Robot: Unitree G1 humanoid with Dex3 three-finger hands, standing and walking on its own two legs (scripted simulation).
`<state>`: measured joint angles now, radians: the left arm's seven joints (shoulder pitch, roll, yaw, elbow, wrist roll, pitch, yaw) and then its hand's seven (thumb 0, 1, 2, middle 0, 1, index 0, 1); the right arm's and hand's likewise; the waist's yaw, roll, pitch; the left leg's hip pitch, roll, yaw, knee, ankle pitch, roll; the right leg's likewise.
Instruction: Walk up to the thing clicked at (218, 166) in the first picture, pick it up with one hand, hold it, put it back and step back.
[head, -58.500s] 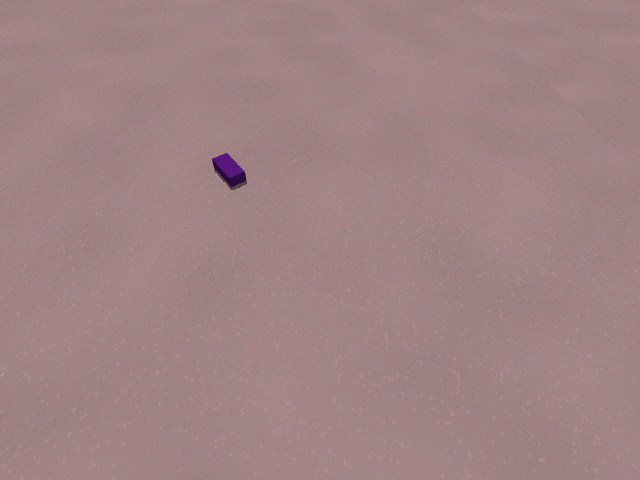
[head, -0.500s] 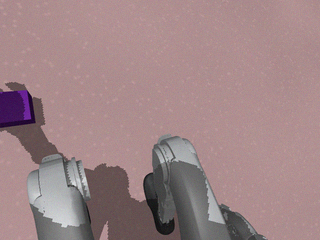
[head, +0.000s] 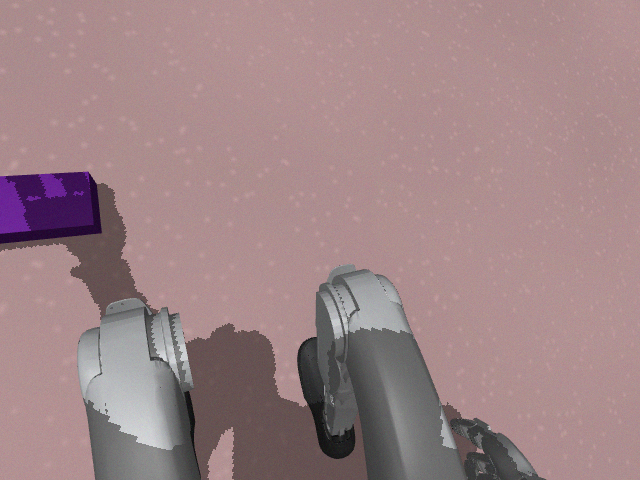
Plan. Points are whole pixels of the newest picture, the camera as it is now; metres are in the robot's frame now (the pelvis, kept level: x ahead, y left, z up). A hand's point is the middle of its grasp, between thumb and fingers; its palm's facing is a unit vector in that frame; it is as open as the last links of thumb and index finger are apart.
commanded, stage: withdraw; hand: left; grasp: from above
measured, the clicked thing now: (23, 209) +0.48 +0.34 -0.31
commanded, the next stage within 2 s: home in 0.06 s
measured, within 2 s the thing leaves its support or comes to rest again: neither
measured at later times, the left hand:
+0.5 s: hand out of the picture +0.43 +0.36 -0.06, palm faces -0.33 -0.32 -0.89, open 10.9 cm
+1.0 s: hand out of the picture +0.27 +0.27 +0.15, palm faces +0.03 -0.89 -0.46, open 7.4 cm
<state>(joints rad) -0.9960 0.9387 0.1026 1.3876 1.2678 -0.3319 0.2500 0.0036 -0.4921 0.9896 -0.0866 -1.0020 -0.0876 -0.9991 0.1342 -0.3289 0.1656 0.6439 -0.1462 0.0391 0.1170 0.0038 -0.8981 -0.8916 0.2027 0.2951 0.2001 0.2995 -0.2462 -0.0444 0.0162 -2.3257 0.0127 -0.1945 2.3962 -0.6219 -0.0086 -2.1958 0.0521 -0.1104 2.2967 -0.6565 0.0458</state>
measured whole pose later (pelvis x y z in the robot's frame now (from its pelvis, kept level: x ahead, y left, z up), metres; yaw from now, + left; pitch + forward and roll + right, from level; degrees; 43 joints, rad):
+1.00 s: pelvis +0.03 +0.00 +0.25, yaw +9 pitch +25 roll -5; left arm 0.01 0.39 0.07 0.28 0.16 0.25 0.04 0.01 0.89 0.90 -0.21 -0.30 -0.21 -0.31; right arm 0.09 -0.22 0.03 0.54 0.03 -0.07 -0.04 0.01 -0.90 -0.89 0.20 0.29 0.20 0.30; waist -0.06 0.04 -0.19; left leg -1.46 0.03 -0.09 1.60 -0.58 -0.01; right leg -1.37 0.01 -0.06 1.54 -0.61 0.03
